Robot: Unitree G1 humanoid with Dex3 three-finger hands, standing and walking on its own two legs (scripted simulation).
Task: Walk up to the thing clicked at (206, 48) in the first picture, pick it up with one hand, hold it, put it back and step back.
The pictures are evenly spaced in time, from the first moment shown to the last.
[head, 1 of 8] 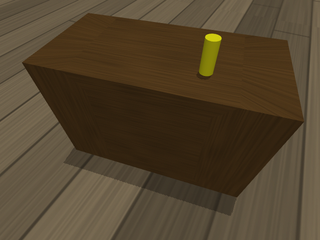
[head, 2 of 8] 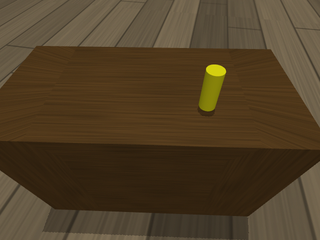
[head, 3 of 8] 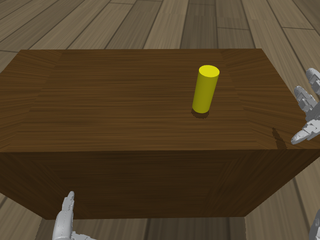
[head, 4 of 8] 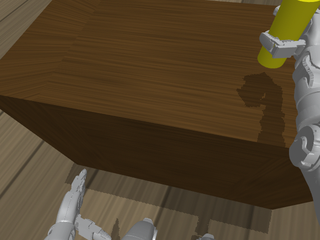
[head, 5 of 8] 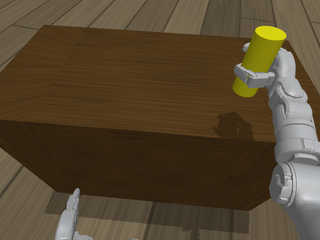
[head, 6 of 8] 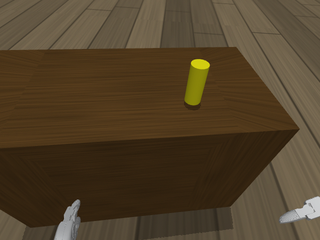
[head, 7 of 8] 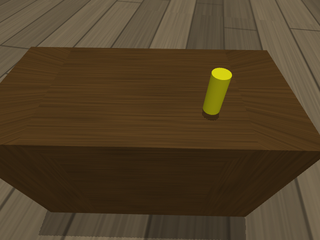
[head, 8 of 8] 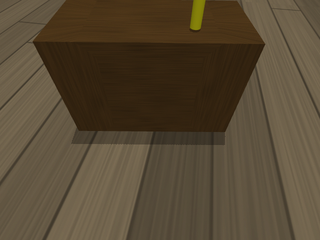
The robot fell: no
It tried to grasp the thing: yes
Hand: right
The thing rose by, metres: 0.22
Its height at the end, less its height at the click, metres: +0.00
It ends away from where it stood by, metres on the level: 0.03
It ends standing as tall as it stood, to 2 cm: yes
